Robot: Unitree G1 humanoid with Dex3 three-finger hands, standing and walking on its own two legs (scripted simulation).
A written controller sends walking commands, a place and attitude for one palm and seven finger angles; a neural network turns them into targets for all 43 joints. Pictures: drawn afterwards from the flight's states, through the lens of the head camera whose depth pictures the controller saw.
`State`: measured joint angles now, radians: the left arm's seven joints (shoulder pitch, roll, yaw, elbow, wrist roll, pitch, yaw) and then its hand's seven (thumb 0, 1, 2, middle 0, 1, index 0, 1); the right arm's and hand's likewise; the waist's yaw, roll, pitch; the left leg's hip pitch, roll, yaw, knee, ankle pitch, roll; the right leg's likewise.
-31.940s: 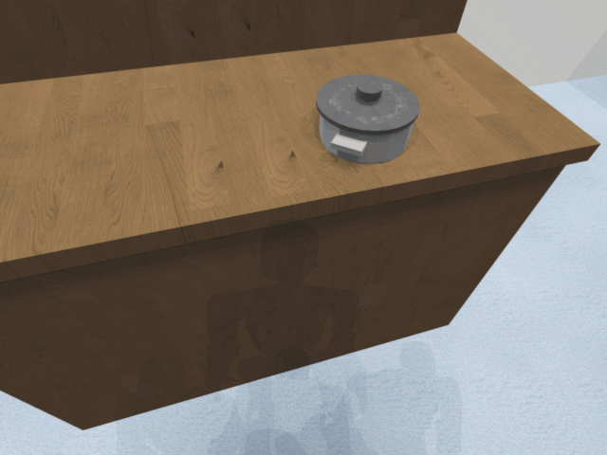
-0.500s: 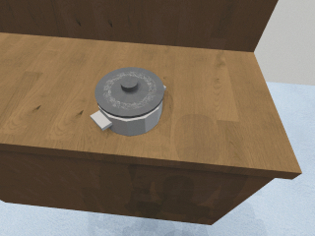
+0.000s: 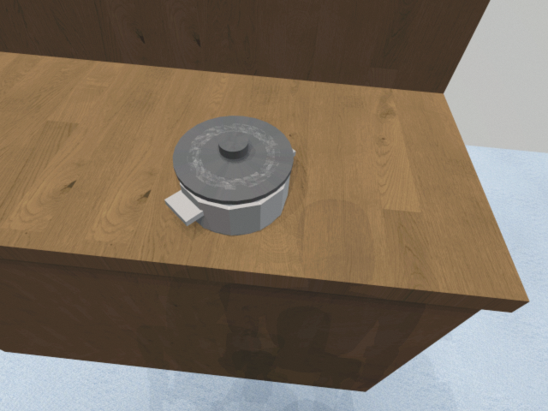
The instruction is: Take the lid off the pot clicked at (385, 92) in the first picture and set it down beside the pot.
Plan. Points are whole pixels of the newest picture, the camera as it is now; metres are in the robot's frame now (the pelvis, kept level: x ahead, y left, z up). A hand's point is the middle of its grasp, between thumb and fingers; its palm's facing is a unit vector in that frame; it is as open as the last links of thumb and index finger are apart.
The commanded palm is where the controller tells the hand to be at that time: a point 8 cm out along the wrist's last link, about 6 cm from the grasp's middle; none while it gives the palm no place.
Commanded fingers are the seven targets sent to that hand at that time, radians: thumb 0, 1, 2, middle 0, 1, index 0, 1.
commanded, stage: look again from close up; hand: left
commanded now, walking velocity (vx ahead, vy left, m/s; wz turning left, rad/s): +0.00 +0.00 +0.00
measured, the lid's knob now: (233, 145) +0.44 +0.10 +0.15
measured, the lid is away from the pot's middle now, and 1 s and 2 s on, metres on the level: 0.01 0.01 0.01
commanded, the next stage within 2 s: lift the closed hand beside the body in 0.38 s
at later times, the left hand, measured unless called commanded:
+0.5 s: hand out of the picture -0.02 +0.17 -0.18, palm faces +0.02 -0.99 -0.15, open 7.3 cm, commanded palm +0.09 +0.22 -0.06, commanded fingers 0.00 0.90 0.90 -0.29 -0.40 -0.29 -0.40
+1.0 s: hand out of the picture +0.10 +0.20 +0.04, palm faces +0.28 -0.90 -0.33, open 3.4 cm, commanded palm +0.05 +0.24 +0.08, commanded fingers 0.00 0.90 0.90 -1.30 -1.50 -1.30 -1.50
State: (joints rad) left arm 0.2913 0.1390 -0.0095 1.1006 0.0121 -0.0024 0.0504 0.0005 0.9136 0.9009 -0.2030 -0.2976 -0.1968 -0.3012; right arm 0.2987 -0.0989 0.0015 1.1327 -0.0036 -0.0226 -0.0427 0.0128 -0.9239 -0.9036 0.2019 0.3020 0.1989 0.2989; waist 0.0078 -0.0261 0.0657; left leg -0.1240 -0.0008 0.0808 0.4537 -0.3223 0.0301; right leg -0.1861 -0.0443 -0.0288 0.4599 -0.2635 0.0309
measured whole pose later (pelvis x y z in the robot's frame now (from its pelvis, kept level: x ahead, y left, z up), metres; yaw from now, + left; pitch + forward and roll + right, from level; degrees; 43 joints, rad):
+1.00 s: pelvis -0.03 -0.02 +0.00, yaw +3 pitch -3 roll -1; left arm 0.66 0.25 0.10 -0.26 -0.01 -0.08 0.07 0.01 0.91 0.90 -0.97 -1.14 -0.97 -1.14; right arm 0.21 -0.21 -0.01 0.56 0.01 -0.18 -0.05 0.01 -0.91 -0.90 0.20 0.30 0.22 0.32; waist 0.06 0.03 0.01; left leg -0.15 0.02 0.03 0.50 -0.29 0.00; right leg -0.17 -0.02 -0.08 0.45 -0.23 0.00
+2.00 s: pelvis -0.02 -0.01 +0.00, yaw +2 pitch -4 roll -1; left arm 0.52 0.35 0.35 -0.64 -0.03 -0.19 0.09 0.01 0.89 0.90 -1.31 -1.50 -1.31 -1.50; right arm 0.18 -0.19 0.02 0.63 0.01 -0.21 -0.05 0.02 -0.90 -0.90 0.20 0.30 0.20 0.30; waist 0.08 0.05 0.03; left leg -0.10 0.01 0.05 0.49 -0.32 0.02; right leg -0.13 -0.04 -0.06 0.46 -0.25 0.02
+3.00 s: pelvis -0.07 -0.02 +0.00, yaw +3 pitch -2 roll +1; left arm -0.12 0.81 0.16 -0.22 0.65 0.00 -0.48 0.00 -0.33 1.67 -0.93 -0.20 -0.93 -0.21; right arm 0.14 -0.32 0.02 0.54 0.06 0.02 -0.02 0.01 -0.91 -0.90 0.20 0.30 0.20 0.30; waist 0.07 0.13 0.02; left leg -0.20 -0.01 0.04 0.43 -0.19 0.02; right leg -0.25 -0.06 -0.07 0.44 -0.16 0.01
